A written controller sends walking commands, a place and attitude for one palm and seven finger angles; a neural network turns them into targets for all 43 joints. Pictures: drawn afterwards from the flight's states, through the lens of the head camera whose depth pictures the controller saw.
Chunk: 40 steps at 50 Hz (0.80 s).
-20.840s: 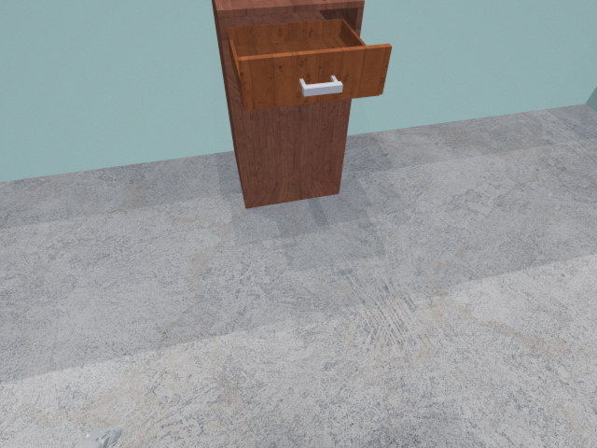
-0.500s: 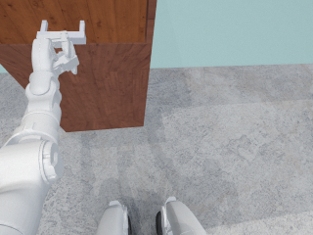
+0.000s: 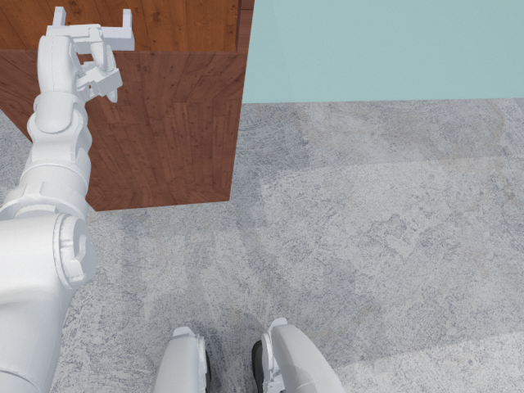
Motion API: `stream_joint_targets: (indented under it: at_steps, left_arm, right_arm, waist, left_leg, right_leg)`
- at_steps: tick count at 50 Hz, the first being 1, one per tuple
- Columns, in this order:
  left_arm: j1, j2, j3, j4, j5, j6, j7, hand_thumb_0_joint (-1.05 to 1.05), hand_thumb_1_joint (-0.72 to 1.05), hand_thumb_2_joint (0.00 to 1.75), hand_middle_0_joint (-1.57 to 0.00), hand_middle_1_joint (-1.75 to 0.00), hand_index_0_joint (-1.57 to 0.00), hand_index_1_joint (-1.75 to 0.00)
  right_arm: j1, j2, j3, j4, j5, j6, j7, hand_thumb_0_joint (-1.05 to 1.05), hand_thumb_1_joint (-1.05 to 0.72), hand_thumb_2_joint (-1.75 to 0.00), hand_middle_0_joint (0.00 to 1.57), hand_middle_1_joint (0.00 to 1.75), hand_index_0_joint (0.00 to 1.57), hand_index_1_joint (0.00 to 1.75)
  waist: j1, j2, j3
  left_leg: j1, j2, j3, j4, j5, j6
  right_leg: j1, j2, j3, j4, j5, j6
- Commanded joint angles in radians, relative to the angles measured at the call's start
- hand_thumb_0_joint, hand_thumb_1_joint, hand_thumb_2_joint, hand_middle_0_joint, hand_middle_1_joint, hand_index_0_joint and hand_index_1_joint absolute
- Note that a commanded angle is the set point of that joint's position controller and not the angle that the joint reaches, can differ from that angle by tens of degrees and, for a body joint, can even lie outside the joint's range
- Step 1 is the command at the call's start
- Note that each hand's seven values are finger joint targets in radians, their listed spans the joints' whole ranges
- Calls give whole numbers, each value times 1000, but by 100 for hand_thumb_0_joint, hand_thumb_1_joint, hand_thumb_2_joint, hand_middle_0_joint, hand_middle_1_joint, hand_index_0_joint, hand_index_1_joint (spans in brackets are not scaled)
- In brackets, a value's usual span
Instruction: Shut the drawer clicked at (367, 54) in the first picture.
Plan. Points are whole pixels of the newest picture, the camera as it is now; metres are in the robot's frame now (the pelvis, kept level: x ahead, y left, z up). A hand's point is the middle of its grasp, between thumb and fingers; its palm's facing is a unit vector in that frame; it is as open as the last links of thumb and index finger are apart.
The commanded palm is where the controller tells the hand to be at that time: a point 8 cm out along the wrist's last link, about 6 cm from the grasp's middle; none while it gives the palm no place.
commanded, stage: pull the fist back off the drawer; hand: left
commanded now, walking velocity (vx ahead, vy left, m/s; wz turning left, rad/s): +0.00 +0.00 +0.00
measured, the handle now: (93, 27) +0.64 +0.17 +0.09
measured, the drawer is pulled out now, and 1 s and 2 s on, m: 0.00 0.00 0.00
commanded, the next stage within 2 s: draw the hand back to the body in 0.40 s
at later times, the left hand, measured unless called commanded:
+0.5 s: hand (105, 91) +0.53 +0.15 +0.08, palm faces +0.04 -1.00 -0.02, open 3.3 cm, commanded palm +0.49 +0.19 +0.09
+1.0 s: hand (43, 145) +0.39 +0.18 +0.16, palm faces +0.00 -1.00 -0.03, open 3.2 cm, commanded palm +0.36 +0.23 +0.17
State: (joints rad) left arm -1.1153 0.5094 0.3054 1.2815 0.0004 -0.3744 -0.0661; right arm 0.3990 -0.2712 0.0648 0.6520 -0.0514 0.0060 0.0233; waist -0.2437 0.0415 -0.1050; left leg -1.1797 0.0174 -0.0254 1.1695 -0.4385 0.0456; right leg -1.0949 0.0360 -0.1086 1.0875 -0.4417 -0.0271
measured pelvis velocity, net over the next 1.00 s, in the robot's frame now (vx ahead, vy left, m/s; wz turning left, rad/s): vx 0.06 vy -0.01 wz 0.02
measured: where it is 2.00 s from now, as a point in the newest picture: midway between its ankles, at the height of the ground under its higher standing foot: outside the picture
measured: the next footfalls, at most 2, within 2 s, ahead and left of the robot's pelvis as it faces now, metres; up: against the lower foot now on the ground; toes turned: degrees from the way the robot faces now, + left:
none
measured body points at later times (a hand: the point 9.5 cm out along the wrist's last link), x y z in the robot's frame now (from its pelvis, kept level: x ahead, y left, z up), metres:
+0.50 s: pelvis +0.05 -0.01 +0.03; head +0.17 +0.01 +0.46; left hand +0.52 +0.21 +0.08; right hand +0.08 -0.26 -0.09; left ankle +0.05 +0.09 -0.64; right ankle +0.04 -0.11 -0.64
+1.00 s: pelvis +0.06 -0.01 +0.07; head +0.09 -0.01 +0.52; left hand +0.39 +0.23 +0.16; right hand +0.21 -0.25 -0.03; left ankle +0.05 +0.09 -0.64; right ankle +0.04 -0.11 -0.64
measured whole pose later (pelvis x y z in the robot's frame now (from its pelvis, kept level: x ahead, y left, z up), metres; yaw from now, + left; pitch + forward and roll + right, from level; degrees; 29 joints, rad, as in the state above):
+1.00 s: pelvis +0.06 -0.01 +0.07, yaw +1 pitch +9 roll -2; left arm -0.15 0.27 0.19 0.33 -0.25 -0.22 -0.21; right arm 0.25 -0.26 0.03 0.54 0.06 0.01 -0.02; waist -0.03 0.05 -0.11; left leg -0.55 0.00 0.01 0.81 -0.41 0.03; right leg -0.49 0.03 -0.06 0.75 -0.42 -0.03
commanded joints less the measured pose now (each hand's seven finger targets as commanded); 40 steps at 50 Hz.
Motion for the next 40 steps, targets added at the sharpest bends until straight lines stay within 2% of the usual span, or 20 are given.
stream_joint_targets:
  at_steps: [1, 3, 6, 8, 9, 11, 12, 13, 15, 18, 20, 23, 25, 29, 30, 33, 35, 37, 39, 40]
  left_arm:
    - [-517, 137, 13, -323, -35, -85, 7, 0, 90, 90, -140, -160, -140, -160]
    - [-449, 108, 6, -316, -41, -87, 4, 0, 90, 90, -140, -160, -140, -160]
    - [-362, 137, 42, -312, -42, -81, 14, 0, 90, 90, -140, -160, -140, -160]
    - [-267, 170, 82, -296, -37, -76, 20, 0, 90, 90, -140, -160, -140, -160]
    - [-247, 160, 75, -320, -39, -76, 18, 0, 90, 90, -140, -160, -140, -160]
    - [-149, 160, 95, -342, -46, -78, 14, 0, 90, 90, -140, -160, -140, -160]
    - [-125, 126, 75, -362, -58, -79, 8, 0, 90, 90, -140, -160, -140, -160]
    - [-83, 148, 98, -392, -63, -88, 3, 0, 90, 90, -140, -160, -140, -160]
    - [-25, 101, 74, -478, -80, -100, -9, 0, 90, 90, -140, -160, -140, -160]
    - [-39, 63, 41, -536, -98, -116, -24, 0, 90, 90, -140, -160, -140, -160]
    - [-49, 3, -1, -547, -109, -118, -31, 0, 90, 90, -140, -160, -140, -160]
    - [-74, 38, 17, -571, -111, -129, -33, 0, 90, 90, -140, -160, -140, -160]
    - [-66, -19, -25, -582, -112, -134, -37, 0, 90, 90, -140, -160, -140, -160]
    - [228, -2, -7, -791, -146, -101, -57, 0, 90, 90, -140, -160, -140, -160]
    - [285, -5, -5, -823, -161, -78, -59, 0, 90, 90, -140, -160, -140, -160]
    - [438, 10, 23, -851, -191, -5, -62, 0, 90, 90, -140, -160, -140, -160]
    - [489, -6, 16, -893, -206, 32, -64, 0, 90, 90, -140, -160, -140, -160]
    - [524, -17, 12, -945, -217, 49, -67, 0, 90, 90, -140, -160, -140, -160]
    - [547, -22, 4, -1029, -221, 42, -76, 0, 90, 90, -140, -160, -140, -160]
    - [550, -60, -42, -1096, -223, 34, -87, 0, 90, 90, -140, -160, -140, -160]
  right_arm:
    - [180, -193, -73, -50, 4, 1, 3, 0, -90, -90, 20, 30, 20, 30]
    - [179, -190, -75, -55, 5, 8, 9, 0, -90, -90, 20, 30, 20, 30]
    - [177, -190, -78, -62, 11, 23, 12, 0, -90, -90, 20, 30, 20, 30]
    - [177, -186, -79, -76, 13, 33, 13, 0, -90, -90, 20, 30, 20, 30]
    - [173, -181, -77, -87, 16, 39, 14, 0, -90, -90, 20, 30, 20, 30]
    - [166, -171, -81, -108, 19, 48, 16, 0, -90, -90, 20, 30, 20, 30]
    - [157, -165, -82, -116, 24, 51, 18, 0, -90, -90, 20, 30, 20, 30]
    - [158, -165, -85, -122, 25, 54, 16, 0, -90, -90, 20, 30, 20, 30]
    - [143, -156, -93, -134, 32, 61, 19, 0, -90, -90, 20, 30, 20, 30]
    - [140, -149, -101, -115, 39, 63, 17, 0, -90, -90, 20, 30, 20, 30]
    - [125, -143, -105, -103, 45, 61, 15, 0, -90, -90, 20, 30, 20, 30]
    - [124, -150, -111, -80, 45, 56, 7, 0, -90, -90, 20, 30, 20, 30]
    - [109, -138, -112, -73, 46, 51, 7, 0, -90, -90, 20, 30, 20, 30]
    - [82, -136, -119, -134, 64, 45, 11, 0, -90, -90, 20, 30, 20, 30]
    - [67, -132, -117, -149, 69, 45, 11, 0, -90, -90, 20, 30, 20, 30]
    - [37, -133, -114, -179, 83, 44, 0, 0, -90, -90, 20, 30, 20, 30]
    - [4, -128, -106, -199, 94, 41, -6, 0, -90, -90, 20, 30, 20, 30]
    - [-22, -126, -105, -211, 99, 34, -14, 0, -90, -90, 20, 30, 20, 30]
    - [-40, -119, -103, -217, 100, 20, -20, 0, -90, -90, 20, 30, 20, 30]
    - [-56, -112, -99, -222, 101, 9, -21, 0, -90, -90, 20, 30, 20, 30]
  waist:
    - [-20, 217, -564]
    - [-6, 191, -545]
    - [13, 126, -499]
    - [42, 104, -490]
    - [44, 90, -493]
    - [77, 53, -488]
    - [71, 27, -479]
    - [91, 34, -493]
    - [102, 57, -528]
    - [82, 34, -486]
    - [67, 54, -462]
    - [74, 86, -467]
    - [74, 121, -491]
    - [161, 161, -642]
    - [168, 138, -619]
    - [178, -39, -521]
    - [180, -61, -425]
    - [179, -65, -367]
    - [185, -1, -372]
    - [179, 64, -368]
  left_leg:
    - [623, 21, -115, -183, 169, -23]
    - [628, 23, -115, -192, 174, -24]
    - [569, 17, -86, -202, 169, -18]
    - [538, 12, -62, -204, 197, -14]
    - [531, 11, -50, -206, 215, -11]
    - [501, 3, -27, -212, 250, -9]
    - [485, 0, -14, -215, 253, -5]
    - [499, 0, -11, -215, 290, -7]
    - [554, 0, -2, -221, 358, -11]
    - [582, 5, -3, -215, 398, -10]
    - [605, 5, -3, -214, 410, -13]
    - [648, 6, -9, -206, 452, -17]
    - [703, 9, -16, -202, 516, -23]
    - [861, 13, -22, -240, 745, -31]
    - [847, 11, -14, -253, 742, -28]
    - [712, -3, 16, -299, 636, -6]
    - [671, -11, 37, -339, 548, -4]
    - [669, -15, 46, -365, 489, -3]
    - [739, -15, 45, -377, 530, -2]
    - [786, -11, 39, -382, 572, -5]
  right_leg:
    - [90, 18, 58, -166, 82, -8]
    - [97, 21, 53, -168, 85, -9]
    - [162, 23, 60, -187, 89, -5]
    - [214, 25, 67, -190, 116, -5]
    - [242, 25, 72, -193, 140, -2]
    - [324, 25, 81, -198, 202, -2]
    - [358, 25, 90, -209, 232, 2]
    - [387, 26, 91, -198, 277, -2]
    - [409, 26, 92, -199, 348, -1]
    - [409, 27, 93, -202, 398, 2]
    - [380, 25, 91, -207, 406, 6]
    - [365, 21, 92, -197, 421, 2]
    - [344, 17, 85, -193, 441, 3]
    - [494, 17, 84, -217, 576, 0]
    - [534, 15, 85, -233, 607, 3]
    - [682, 8, 92, -265, 698, 13]
    - [715, 2, 93, -297, 699, 18]
    - [724, 1, 95, -325, 672, 20]
    - [728, 1, 96, -336, 667, 15]
    - [710, 0, 94, -342, 659, 13]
